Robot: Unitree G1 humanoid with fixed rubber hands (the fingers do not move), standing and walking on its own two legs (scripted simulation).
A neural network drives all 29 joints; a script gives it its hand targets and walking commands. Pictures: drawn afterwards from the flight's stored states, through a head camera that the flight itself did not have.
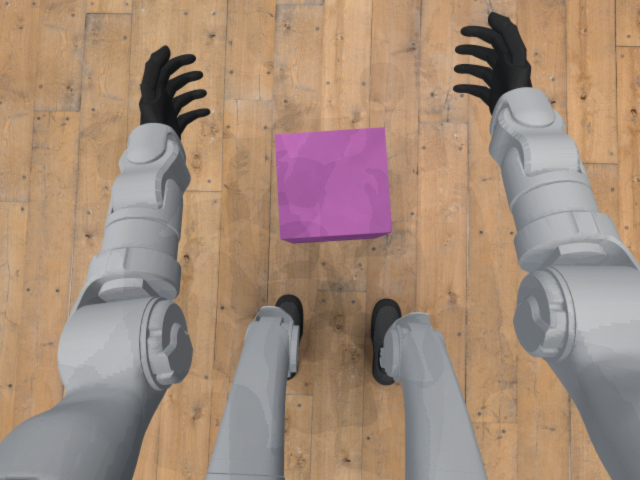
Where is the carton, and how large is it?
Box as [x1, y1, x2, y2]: [275, 127, 391, 242]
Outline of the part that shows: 384,127 275,134 280,238 290,242 374,238 391,231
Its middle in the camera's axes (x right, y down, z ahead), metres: +0.02 -0.09 +0.85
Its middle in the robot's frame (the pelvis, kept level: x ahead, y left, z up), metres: +0.48 +0.03 -0.51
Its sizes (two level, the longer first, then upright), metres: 0.210 0.200 0.250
